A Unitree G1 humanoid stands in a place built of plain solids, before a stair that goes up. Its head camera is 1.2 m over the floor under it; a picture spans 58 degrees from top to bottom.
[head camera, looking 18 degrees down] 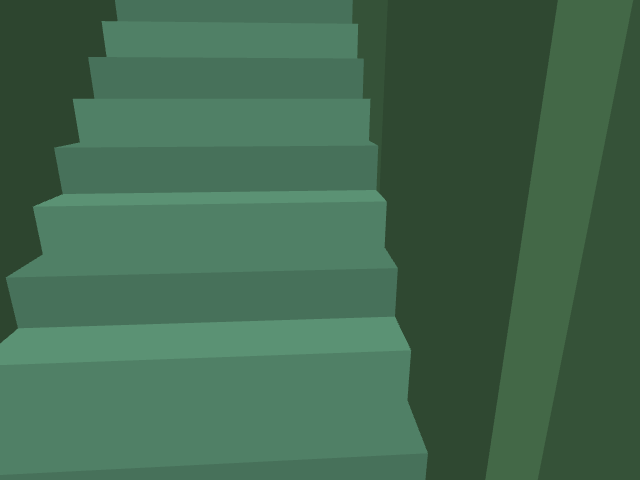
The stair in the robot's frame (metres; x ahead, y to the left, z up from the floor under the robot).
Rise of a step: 0.20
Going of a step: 0.24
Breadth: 1.40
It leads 4 degrees to the left of straight ahead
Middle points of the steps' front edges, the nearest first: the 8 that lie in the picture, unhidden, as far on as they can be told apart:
0.98 0.38 0.20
1.22 0.39 0.40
1.45 0.41 0.60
1.69 0.42 0.80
1.93 0.44 1.00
2.17 0.45 1.20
2.40 0.47 1.40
2.64 0.49 1.60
